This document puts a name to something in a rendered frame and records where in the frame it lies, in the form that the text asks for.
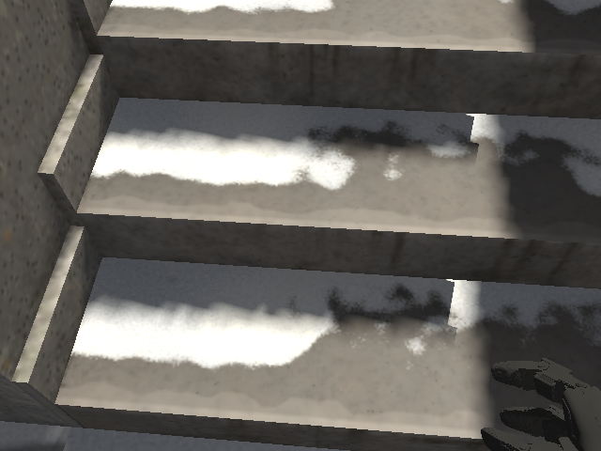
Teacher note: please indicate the robot right hand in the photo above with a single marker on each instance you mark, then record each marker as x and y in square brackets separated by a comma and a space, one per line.
[575, 428]

